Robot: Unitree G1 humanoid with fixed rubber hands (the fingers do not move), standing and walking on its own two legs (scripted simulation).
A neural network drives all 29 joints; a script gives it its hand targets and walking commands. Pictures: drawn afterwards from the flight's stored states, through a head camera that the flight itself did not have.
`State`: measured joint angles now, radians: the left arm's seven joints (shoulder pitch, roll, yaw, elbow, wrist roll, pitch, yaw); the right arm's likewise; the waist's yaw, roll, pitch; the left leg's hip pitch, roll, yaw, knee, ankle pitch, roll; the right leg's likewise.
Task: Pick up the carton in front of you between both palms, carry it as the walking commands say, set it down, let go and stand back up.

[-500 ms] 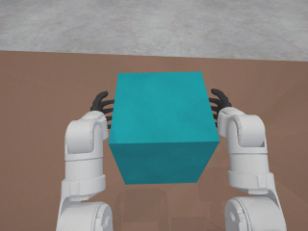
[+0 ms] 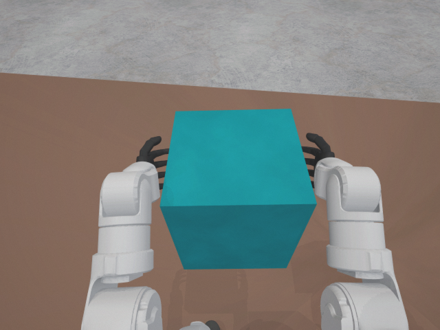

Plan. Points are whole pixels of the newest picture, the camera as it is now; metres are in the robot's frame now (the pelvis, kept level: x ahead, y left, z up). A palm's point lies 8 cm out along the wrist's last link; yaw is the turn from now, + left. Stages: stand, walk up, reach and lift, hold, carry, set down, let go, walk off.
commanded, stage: carry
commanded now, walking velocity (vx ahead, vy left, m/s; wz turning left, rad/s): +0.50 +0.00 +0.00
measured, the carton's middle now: (234, 194) +0.36 +0.02 +0.05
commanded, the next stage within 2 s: none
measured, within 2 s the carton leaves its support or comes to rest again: neither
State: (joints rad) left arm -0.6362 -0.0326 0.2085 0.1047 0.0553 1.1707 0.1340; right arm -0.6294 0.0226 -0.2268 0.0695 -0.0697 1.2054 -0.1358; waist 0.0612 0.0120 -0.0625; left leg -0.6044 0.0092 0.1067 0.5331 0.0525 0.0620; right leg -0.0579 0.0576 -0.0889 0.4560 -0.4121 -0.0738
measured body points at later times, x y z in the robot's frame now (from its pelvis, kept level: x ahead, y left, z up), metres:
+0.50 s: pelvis +0.30 +0.01 -0.02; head +0.33 +0.02 +0.43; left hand +0.67 +0.15 +0.09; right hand +0.66 -0.15 +0.10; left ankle +0.17 +0.07 -0.74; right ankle +0.46 -0.10 -0.72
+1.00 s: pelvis +0.60 -0.01 -0.03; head +0.63 -0.02 +0.41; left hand +0.96 +0.15 +0.08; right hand +0.98 -0.15 +0.07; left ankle +0.74 +0.12 -0.73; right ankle +0.49 -0.06 -0.77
